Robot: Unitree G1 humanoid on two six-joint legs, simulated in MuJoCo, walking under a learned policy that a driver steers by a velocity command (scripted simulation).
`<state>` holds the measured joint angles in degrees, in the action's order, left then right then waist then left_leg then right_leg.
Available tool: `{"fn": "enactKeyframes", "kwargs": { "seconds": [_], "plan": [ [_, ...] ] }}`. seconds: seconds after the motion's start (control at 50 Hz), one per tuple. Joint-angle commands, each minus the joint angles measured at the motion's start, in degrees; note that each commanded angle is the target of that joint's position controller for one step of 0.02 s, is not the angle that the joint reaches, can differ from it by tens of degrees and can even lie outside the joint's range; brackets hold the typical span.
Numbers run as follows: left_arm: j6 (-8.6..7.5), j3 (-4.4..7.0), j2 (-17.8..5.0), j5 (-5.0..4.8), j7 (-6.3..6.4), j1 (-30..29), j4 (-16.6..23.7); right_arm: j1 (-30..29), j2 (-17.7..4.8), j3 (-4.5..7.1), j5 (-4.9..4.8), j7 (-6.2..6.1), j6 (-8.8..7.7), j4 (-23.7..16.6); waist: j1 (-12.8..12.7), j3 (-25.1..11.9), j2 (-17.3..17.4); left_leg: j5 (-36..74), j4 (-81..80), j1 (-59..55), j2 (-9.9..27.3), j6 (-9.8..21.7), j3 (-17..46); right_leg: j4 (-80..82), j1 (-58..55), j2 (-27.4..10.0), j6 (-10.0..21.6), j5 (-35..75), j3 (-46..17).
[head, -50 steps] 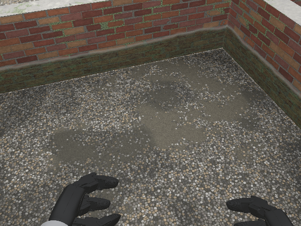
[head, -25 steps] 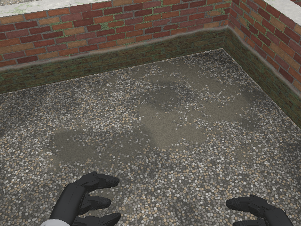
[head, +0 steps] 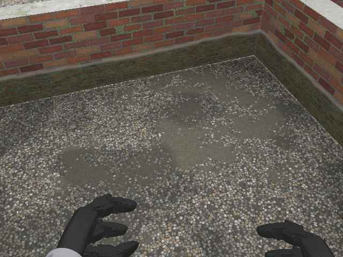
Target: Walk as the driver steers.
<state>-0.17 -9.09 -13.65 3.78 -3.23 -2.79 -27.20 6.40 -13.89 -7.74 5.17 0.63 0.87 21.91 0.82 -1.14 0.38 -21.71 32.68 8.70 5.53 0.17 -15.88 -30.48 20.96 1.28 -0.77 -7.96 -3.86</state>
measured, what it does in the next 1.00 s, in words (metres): stands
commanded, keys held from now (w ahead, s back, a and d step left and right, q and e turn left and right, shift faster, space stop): w+shift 0.68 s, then shift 0.32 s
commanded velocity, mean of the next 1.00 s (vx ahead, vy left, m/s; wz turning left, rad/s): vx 0.85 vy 0.00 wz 0.00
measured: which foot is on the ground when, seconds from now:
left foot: down 0.00-1.00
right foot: down 0.00-1.00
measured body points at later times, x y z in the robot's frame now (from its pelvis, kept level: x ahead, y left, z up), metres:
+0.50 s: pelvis +0.00 +0.00 +0.00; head -0.01 -0.01 +0.45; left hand +0.28 +0.17 +0.00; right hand +0.23 -0.19 -0.02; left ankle -0.04 +0.10 -0.73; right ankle +0.09 -0.12 -0.73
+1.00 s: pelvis +0.01 +0.01 +0.01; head -0.01 +0.02 +0.46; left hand +0.21 +0.20 -0.06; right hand +0.15 -0.21 -0.08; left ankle -0.04 +0.10 -0.73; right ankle +0.09 -0.12 -0.73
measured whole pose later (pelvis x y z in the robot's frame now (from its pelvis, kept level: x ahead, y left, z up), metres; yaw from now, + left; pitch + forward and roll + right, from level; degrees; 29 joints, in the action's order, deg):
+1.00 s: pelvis +0.01 +0.01 +0.01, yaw +0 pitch -2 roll +1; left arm 2.7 -6.9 -11.8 1.6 -2.4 5.5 -36.1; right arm 16.5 -13.2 -5.8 2.4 1.0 2.9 31.7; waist 1.1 -2.4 -1.1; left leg -17.2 21.9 3.0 2.1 1.3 -14.8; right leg -22.2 16.1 0.0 -1.6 -4.7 -5.5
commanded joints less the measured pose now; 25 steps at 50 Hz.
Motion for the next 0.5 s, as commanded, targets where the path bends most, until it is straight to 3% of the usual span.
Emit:
{"fn": "enactKeyframes", "kwargs": {
  "seconds": [0.02,0.5],
  "plan": [
    [-1.18,1.98,-4.8,-0.04,0.18,-9.4,6.5,-6.3,-4.3,1.72,-0.01,-0.16,-1.15,-6.3,0.0,-6.0,-0.7,1.3,-9.0,0.9,6.2,2.3,9.5,2.5,-3.4,-3.5,-0.8,10.6,-4.7],
    [-1.15,1.87,-4.8,0.03,0.17,-9.7,6.6,-6.5,-4.3,1.63,0.05,-0.05,-1.22,-6.7,0.0,-6.2,-0.7,1.7,-9.0,1.1,6.1,2.2,10.2,2.7,-3.6,-3.7,-0.8,10.5,-5.1]
  ]
}}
